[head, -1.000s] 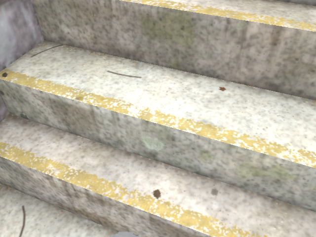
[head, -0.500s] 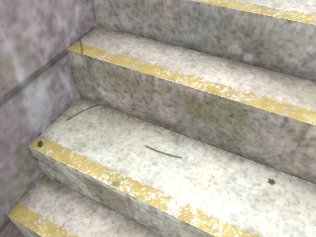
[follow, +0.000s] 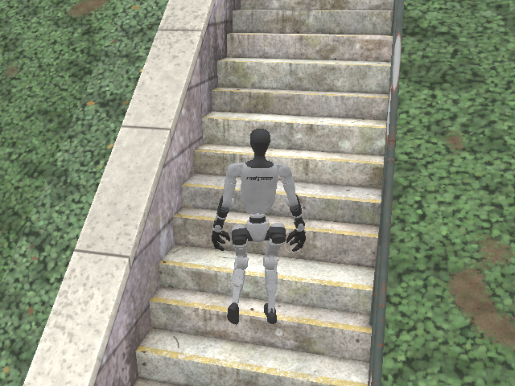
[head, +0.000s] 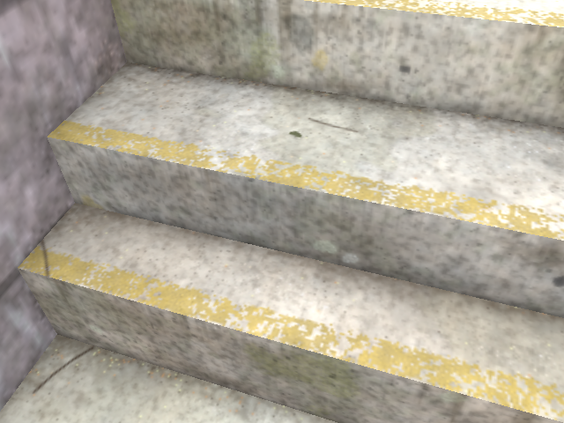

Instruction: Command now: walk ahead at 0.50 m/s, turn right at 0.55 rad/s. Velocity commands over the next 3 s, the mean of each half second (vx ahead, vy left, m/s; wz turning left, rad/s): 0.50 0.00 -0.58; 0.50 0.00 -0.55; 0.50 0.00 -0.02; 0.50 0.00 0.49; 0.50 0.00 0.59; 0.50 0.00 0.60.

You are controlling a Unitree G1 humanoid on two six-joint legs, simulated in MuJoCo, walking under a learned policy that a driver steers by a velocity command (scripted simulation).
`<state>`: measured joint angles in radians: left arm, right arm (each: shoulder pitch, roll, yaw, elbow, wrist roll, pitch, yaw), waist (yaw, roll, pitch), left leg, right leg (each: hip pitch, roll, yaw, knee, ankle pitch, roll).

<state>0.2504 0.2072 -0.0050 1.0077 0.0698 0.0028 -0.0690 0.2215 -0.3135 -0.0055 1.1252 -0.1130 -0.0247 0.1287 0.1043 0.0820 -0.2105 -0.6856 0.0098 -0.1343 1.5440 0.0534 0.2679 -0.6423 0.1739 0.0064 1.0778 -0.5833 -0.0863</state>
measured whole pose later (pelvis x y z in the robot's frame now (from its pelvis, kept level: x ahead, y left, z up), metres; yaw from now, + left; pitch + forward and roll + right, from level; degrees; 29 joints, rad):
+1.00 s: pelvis +0.46 -0.19 +0.42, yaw -31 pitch +7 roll -2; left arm 0.31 0.21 0.00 1.10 0.04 0.00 -0.09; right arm 0.17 -0.24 -0.03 1.06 -0.02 -0.10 0.10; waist 0.03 0.04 -0.15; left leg -0.94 -0.04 -0.23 2.04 0.19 0.22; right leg -0.70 0.09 -0.06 0.99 -0.40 -0.07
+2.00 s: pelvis +0.84 -0.54 +0.79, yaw -16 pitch +6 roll -3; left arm 0.20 0.20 0.01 1.05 0.05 -0.02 -0.04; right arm 0.21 -0.26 -0.07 1.07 0.00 -0.07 0.10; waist 0.02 0.05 -0.18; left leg -1.02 -0.03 -0.15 1.92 0.13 0.24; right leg -0.62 -0.06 -0.19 0.91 -0.38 -0.03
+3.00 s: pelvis +1.28 -0.61 +1.16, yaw +17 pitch +9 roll -6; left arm -0.01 0.17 -0.01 0.73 0.07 0.04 -0.02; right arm 0.35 -0.27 -0.03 1.05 -0.01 -0.07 0.13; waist 0.13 0.09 -0.15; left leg -0.69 -0.07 -0.20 1.32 0.05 0.25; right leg -0.66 0.04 0.01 0.98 -0.50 -0.03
